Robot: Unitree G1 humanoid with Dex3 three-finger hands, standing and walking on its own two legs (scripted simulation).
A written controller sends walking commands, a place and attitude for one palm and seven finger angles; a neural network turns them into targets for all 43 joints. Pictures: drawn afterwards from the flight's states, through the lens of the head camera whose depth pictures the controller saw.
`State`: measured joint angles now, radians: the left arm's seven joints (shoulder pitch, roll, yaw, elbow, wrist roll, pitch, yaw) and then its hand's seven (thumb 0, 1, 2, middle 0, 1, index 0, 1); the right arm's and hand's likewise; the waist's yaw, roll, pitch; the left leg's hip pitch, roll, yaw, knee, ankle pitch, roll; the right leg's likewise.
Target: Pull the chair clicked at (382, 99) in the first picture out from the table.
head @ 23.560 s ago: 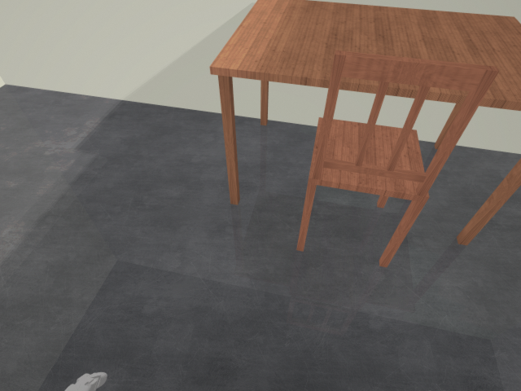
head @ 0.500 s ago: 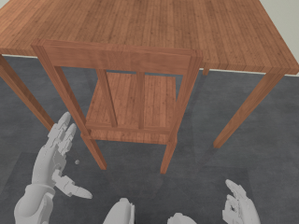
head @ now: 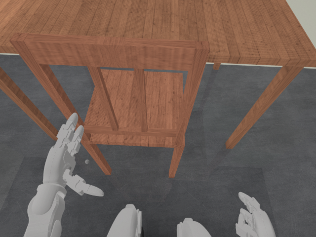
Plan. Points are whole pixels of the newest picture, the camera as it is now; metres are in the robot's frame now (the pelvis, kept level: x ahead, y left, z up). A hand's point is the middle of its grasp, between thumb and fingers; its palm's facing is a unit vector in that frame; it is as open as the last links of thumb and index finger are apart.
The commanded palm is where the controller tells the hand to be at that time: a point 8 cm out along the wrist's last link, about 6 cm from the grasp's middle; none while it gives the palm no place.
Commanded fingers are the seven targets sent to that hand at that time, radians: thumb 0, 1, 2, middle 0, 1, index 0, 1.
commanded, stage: aim the fingers beside a spindle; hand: left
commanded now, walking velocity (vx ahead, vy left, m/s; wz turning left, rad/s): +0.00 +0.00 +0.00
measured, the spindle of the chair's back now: (106, 103) +0.46 +0.16 +0.02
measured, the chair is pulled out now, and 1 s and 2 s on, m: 0.00 0.00 0.00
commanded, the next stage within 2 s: none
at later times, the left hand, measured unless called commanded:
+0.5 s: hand (100, 153) +0.31 +0.15 +0.01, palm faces -0.03 -1.00 -0.04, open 16.9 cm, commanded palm +0.29 +0.20 +0.01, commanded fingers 0.00 -0.50 0.30 -0.06 -0.08 -0.06 -0.08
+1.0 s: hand (106, 157) +0.31 +0.14 +0.00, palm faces -0.08 -1.00 +0.00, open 16.9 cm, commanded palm +0.30 +0.20 +0.00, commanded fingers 0.00 -0.50 0.30 -0.06 -0.08 -0.06 -0.08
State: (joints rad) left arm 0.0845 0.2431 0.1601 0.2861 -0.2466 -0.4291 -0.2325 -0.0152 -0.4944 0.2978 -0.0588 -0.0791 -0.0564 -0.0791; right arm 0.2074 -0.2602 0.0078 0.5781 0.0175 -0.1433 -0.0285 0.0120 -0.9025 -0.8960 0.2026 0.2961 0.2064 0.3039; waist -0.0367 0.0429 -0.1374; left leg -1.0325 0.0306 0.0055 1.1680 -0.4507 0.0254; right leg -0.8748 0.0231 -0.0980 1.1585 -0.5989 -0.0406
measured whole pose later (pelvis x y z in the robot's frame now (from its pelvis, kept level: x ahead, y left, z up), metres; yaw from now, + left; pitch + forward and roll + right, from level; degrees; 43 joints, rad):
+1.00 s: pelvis +0.00 +0.01 -0.01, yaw +0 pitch +21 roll -3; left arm -0.04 0.19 0.06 0.40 -0.20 -0.45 -0.16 -0.01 -0.49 0.30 -0.06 -0.08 -0.05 -0.08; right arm 0.21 -0.26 0.00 0.57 0.01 -0.05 0.00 0.01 -0.90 -0.90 0.20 0.30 0.21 0.30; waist -0.04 0.05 -0.16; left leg -1.13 0.03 0.01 1.23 -0.47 0.03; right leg -0.97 0.02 -0.09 1.23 -0.62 -0.03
